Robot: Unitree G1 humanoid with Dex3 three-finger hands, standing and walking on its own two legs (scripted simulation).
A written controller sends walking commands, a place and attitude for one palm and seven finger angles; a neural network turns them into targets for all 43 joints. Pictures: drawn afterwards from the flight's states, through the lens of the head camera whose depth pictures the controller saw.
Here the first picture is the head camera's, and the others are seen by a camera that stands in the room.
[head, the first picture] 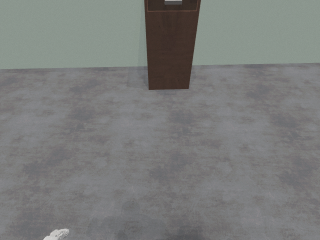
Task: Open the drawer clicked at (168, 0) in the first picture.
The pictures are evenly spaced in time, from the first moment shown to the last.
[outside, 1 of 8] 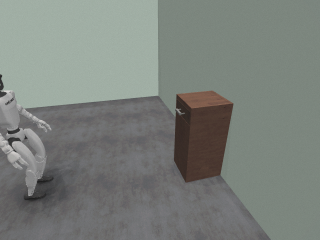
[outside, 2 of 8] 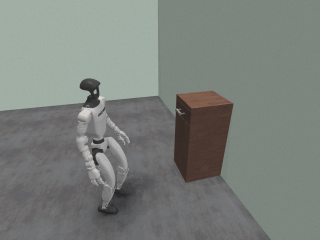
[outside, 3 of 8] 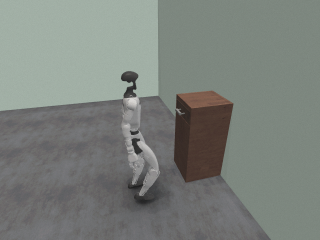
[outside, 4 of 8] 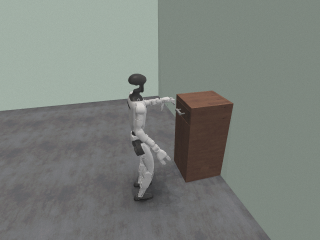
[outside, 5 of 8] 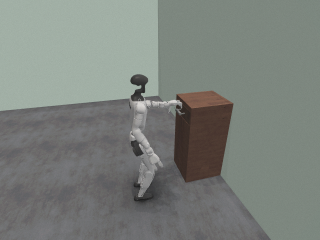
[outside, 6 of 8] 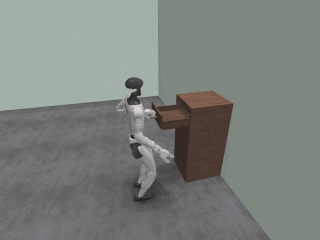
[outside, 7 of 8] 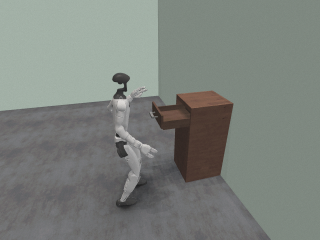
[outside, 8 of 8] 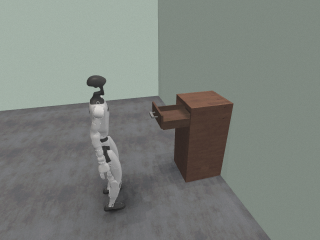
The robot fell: no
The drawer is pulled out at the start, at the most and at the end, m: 0.00 0.30 0.29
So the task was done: yes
